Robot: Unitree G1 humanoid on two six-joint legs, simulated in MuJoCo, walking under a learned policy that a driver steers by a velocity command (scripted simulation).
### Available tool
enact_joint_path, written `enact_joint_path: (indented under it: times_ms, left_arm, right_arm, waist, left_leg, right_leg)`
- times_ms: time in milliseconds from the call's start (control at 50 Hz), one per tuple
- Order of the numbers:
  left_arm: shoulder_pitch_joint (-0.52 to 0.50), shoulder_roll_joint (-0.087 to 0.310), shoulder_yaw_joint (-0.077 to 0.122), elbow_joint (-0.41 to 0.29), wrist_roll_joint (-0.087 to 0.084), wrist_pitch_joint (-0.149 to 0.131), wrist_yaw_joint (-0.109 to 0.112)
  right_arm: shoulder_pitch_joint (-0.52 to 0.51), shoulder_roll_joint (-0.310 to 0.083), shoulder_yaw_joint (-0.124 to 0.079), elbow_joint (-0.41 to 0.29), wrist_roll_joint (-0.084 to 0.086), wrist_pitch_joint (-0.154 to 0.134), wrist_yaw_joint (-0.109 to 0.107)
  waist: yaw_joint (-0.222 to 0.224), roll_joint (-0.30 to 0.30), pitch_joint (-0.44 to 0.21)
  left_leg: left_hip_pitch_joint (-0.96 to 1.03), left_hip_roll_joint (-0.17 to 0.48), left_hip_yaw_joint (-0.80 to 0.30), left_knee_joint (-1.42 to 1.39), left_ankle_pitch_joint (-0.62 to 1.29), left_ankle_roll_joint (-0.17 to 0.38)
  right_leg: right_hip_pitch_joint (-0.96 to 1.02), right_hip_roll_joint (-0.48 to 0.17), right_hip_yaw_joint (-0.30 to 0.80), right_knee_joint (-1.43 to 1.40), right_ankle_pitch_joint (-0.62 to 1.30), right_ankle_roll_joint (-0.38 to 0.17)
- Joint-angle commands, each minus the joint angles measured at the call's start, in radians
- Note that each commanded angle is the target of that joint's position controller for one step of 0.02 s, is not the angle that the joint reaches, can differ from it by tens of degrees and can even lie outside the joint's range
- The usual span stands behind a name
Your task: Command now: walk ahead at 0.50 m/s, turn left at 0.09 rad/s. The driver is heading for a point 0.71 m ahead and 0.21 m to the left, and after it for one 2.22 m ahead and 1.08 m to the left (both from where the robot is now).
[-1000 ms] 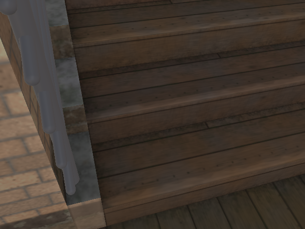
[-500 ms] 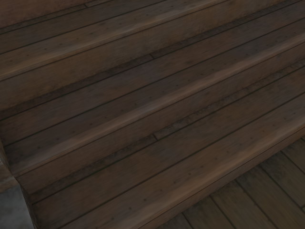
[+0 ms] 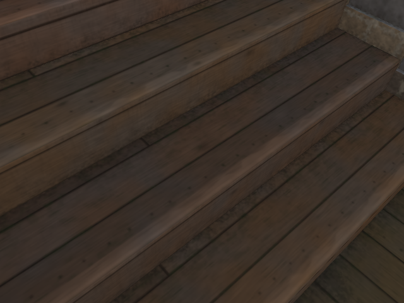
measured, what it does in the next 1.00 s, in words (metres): climbs, turning left: right foot, then left foot 0.16 m higher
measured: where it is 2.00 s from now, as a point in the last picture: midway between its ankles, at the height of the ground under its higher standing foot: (51, 104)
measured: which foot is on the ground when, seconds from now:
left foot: down 0.00-0.38, up 0.40-0.66, down 0.68-1.00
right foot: up 0.00-0.36, down 0.38-0.68, up 0.70-1.00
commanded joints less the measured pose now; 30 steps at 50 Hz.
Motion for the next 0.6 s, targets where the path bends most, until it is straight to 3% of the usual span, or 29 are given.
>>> enact_joint_path:
  times_ms: [20, 40, 60, 80, 100, 140, 160, 180, 220, 240, 260, 280, 300, 320, 340, 360, 380, 400, 420, 440, 460, 480, 500, 520, 540, 560, 580, 600]
  left_arm:
    - [-0.039, 0.044, 0.022, -0.101, 0.005, 0.005, -0.002]
    - [-0.073, -0.009, 0.008, -0.121, 0.007, 0.009, 0.001]
    - [-0.103, -0.046, -0.013, -0.136, 0.008, 0.002, -0.002]
    - [-0.126, -0.068, -0.024, -0.159, 0.005, -0.005, -0.005]
    - [-0.183, -0.074, -0.033, -0.189, 0.002, -0.017, -0.009]
    - [-0.270, -0.063, -0.044, -0.258, 0.011, -0.034, -0.010]
    - [-0.280, -0.057, -0.053, -0.303, 0.023, -0.044, 0.000]
    - [-0.272, -0.058, -0.060, -0.304, 0.031, -0.044, 0.008]
    - [-0.335, -0.050, -0.064, -0.343, 0.022, -0.042, 0.010]
    - [-0.373, -0.044, -0.062, -0.359, 0.019, -0.047, 0.003]
    - [-0.487, -0.056, -0.068, -0.392, 0.016, -0.052, -0.014]
    - [-0.564, -0.065, -0.067, -0.418, 0.017, -0.072, -0.022]
    - [-0.480, -0.031, -0.047, -0.395, 0.011, -0.090, -0.023]
    - [-0.451, 0.035, -0.012, -0.403, -0.010, -0.084, -0.004]
    - [-0.388, 0.088, 0.030, -0.394, -0.036, -0.069, 0.015]
    - [-0.228, 0.137, 0.056, -0.336, -0.050, -0.045, 0.035]
    - [-0.005, 0.176, 0.077, -0.217, -0.034, -0.031, 0.038]
    - [0.093, 0.186, 0.050, -0.140, -0.008, -0.026, 0.019]
    - [0.214, 0.166, 0.034, -0.105, 0.104, -0.021, 0.011]
    - [0.251, 0.096, 0.018, -0.065, 0.133, 0.002, 0.006]
    - [0.184, 0.112, 0.033, -0.033, 0.114, 0.003, -0.001]
    - [0.084, 0.062, 0.021, 0.004, 0.064, 0.005, 0.016]
    - [0.051, 0.021, 0.000, 0.050, 0.060, 0.001, 0.025]
    - [-0.014, -0.012, -0.021, 0.069, 0.042, -0.002, 0.021]
    - [-0.214, -0.031, -0.044, 0.053, 0.027, -0.002, 0.021]
    - [-0.407, 0.026, -0.038, 0.000, 0.024, 0.006, 0.029]
    - [-0.529, 0.110, -0.023, -0.040, 0.051, 0.012, 0.043]
    - [-0.462, 0.244, 0.014, -0.072, 0.044, -0.026, 0.045]
  right_arm:
    - [0.125, -0.066, -0.020, 0.031, 0.033, 0.022, 0.003]
    - [0.156, -0.057, -0.017, 0.058, 0.031, 0.019, 0.002]
    - [0.213, -0.058, -0.016, 0.085, 0.016, 0.018, -0.009]
    - [0.232, -0.043, -0.012, 0.099, 0.016, 0.021, -0.013]
    - [0.263, -0.027, -0.006, 0.107, 0.008, 0.027, -0.015]
    - [0.251, -0.040, -0.003, 0.093, -0.003, 0.029, -0.035]
    - [0.245, -0.057, -0.007, 0.064, 0.015, 0.025, -0.049]
    - [0.271, -0.089, -0.021, 0.065, 0.023, 0.025, -0.065]
    - [0.317, -0.125, -0.041, 0.049, 0.038, 0.032, -0.095]
    - [0.315, -0.121, -0.044, 0.042, 0.044, 0.042, -0.107]
    - [0.369, -0.121, -0.050, 0.067, 0.049, 0.070, -0.106]
    - [0.444, -0.085, -0.042, 0.086, 0.048, 0.094, -0.108]
    - [0.372, -0.061, -0.026, 0.050, 0.018, 0.096, -0.101]
    - [0.372, -0.158, -0.048, 0.048, 0.013, 0.093, -0.091]
    - [0.328, -0.193, -0.062, 0.032, 0.035, 0.076, -0.076]
    - [0.216, -0.194, -0.063, -0.021, 0.040, 0.055, -0.075]
    - [0.091, -0.135, -0.055, -0.098, 0.031, 0.033, -0.069]
    - [0.040, 0.077, -0.005, -0.134, -0.040, 0.009, -0.055]
    - [0.151, 0.128, 0.013, -0.140, 0.014, -0.034, -0.047]
    - [0.053, 0.040, 0.000, -0.171, 0.057, -0.048, -0.039]
    - [-0.014, 0.078, 0.020, -0.250, 0.112, -0.019, -0.057]
    - [-0.076, 0.161, 0.064, -0.307, 0.097, 0.016, -0.064]
    - [-0.192, 0.217, 0.101, -0.385, 0.077, 0.040, -0.052]
    - [-0.240, 0.215, 0.122, -0.449, 0.068, 0.043, -0.031]
    - [-0.259, 0.198, 0.138, -0.527, 0.055, 0.035, -0.001]
    - [-0.186, 0.128, 0.135, -0.530, 0.031, 0.034, 0.017]
    - [-0.050, 0.062, 0.104, -0.477, -0.007, 0.035, 0.015]
    - [0.074, 0.001, 0.071, -0.398, -0.035, 0.034, 0.013]
  waist:
    - [0.001, 0.139, 0.099]
    - [-0.002, 0.143, 0.138]
    - [-0.015, 0.151, 0.145]
    - [-0.013, 0.168, 0.142]
    - [-0.032, 0.163, 0.138]
    - [-0.028, 0.196, 0.122]
    - [-0.014, 0.201, 0.112]
    - [-0.019, 0.215, 0.062]
    - [-0.045, 0.189, 0.022]
    - [-0.045, 0.169, 0.022]
    - [-0.073, 0.167, 0.040]
    - [-0.101, 0.146, 0.064]
    - [-0.050, 0.189, -0.006]
    - [-0.019, 0.281, -0.072]
    - [0.035, 0.296, -0.127]
    - [0.106, 0.304, -0.161]
    - [0.161, 0.155, -0.178]
    - [0.130, -0.179, -0.102]
    - [0.116, -0.317, -0.294]
    - [0.183, -0.247, -0.366]
    - [0.139, -0.366, -0.324]
    - [0.081, -0.319, -0.220]
    - [0.058, -0.235, -0.052]
    - [-0.011, -0.115, 0.054]
    - [-0.146, -0.079, 0.161]
    - [-0.246, -0.038, 0.167]
    - [-0.323, 0.021, 0.086]
    - [-0.329, -0.046, -0.048]
  left_leg:
    - [0.179, 0.304, -0.376, -0.237, 0.215, 0.249]
    - [0.124, 0.276, -0.341, -0.257, 0.188, 0.227]
    - [0.108, 0.255, -0.311, -0.265, 0.207, 0.211]
    - [0.081, 0.232, -0.286, -0.258, 0.275, 0.193]
    - [0.095, 0.236, -0.300, -0.280, 0.291, 0.205]
    - [0.071, 0.215, -0.276, -0.294, 0.413, 0.192]
    - [0.058, 0.208, -0.256, -0.294, 0.493, 0.168]
    - [0.087, 0.189, -0.232, -0.290, 0.565, 0.158]
    - [0.148, 0.216, -0.263, -0.316, 0.624, 0.148]
    - [0.179, 0.227, -0.263, -0.307, 0.682, 0.132]
    - [0.252, 0.202, -0.267, -0.328, 0.623, 0.133]
    - [0.385, 0.172, -0.266, -0.257, 0.889, 0.121]
    - [0.380, 0.155, -0.245, -0.140, 1.245, 0.057]
    - [0.402, 0.169, -0.305, -0.020, 1.450, 0.045]
    - [0.410, 0.177, -0.336, 0.094, 1.495, 0.021]
    - [0.318, 0.145, -0.344, 0.221, 1.281, -0.004]
    - [0.007, 0.053, -0.291, 0.527, 0.740, -0.033]
    - [-0.610, -0.091, -0.174, 1.015, -0.425, -0.033]
    - [-0.919, -0.123, -0.249, 1.605, -0.591, -0.041]
    - [-1.065, -0.115, -0.196, 1.857, -0.542, -0.037]
    - [-1.245, -0.057, -0.152, 2.029, -0.545, -0.032]
    - [-1.318, 0.025, -0.163, 2.134, -0.515, -0.030]
    - [-1.356, 0.039, -0.176, 2.217, -0.522, -0.018]
    - [-1.298, 0.050, -0.157, 2.095, -0.504, 0.003]
    - [-1.152, 0.099, -0.181, 1.768, -0.525, 0.031]
    - [-0.853, 0.105, -0.066, 1.337, -0.399, 0.031]
    - [-0.378, 0.031, 0.032, 1.089, -0.106, 0.007]
    - [0.019, -0.088, 0.130, 1.109, 0.047, -0.044]
  right_leg:
    - [-0.474, -0.135, -0.101, 0.333, 0.036, 0.036]
    - [-0.514, -0.146, -0.122, 0.355, 0.058, 0.031]
    - [-0.571, -0.159, -0.142, 0.395, 0.076, 0.025]
    - [-0.607, -0.178, -0.160, 0.372, 0.088, 0.025]
    - [-0.674, -0.196, -0.174, 0.386, 0.101, 0.036]
    - [-0.688, -0.231, -0.186, 0.277, 0.158, 0.059]
    - [-0.661, -0.254, -0.168, 0.164, 0.206, 0.071]
    - [-0.605, -0.246, -0.193, 0.103, 0.249, 0.089]
    - [-0.491, -0.242, -0.195, -0.103, 0.335, 0.107]
    - [-0.444, -0.237, -0.186, -0.231, 0.369, 0.109]
    - [-0.482, -0.177, -0.291, -0.317, 0.197, 0.092]
    - [-0.520, -0.126, -0.360, -0.369, 0.057, 0.066]
    - [-0.264, -0.089, -0.312, -0.571, 0.179, 0.032]
    - [-0.091, -0.053, -0.317, -0.764, 0.143, 0.045]
    - [0.092, -0.087, -0.234, -0.995, 0.295, 0.024]
    - [0.304, -0.174, -0.146, -1.223, 0.540, -0.003]
    - [0.658, -0.309, -0.066, -1.293, 0.903, -0.018]
    - [0.965, -0.430, -0.034, -0.970, 1.708, 0.001]
    - [1.104, -0.738, 0.109, -0.665, 2.320, -0.200]
    - [1.109, -0.710, 0.098, -0.768, 2.048, -0.239]
    - [1.096, -0.719, 0.134, -0.915, 1.332, -0.267]
    - [0.967, -0.691, 0.136, -1.051, 0.806, -0.214]
    - [0.809, -0.663, 0.102, -1.123, 0.680, -0.180]
    - [0.595, -0.602, -0.026, -1.174, 0.575, -0.136]
    - [0.284, -0.533, -0.186, -1.272, 0.550, -0.071]
    - [-0.019, -0.415, -0.369, -1.374, 0.555, -0.032]
    - [-0.314, -0.283, -0.513, -1.389, 0.800, -0.052]
    - [-0.378, -0.311, -0.466, -1.339, 1.395, -0.138]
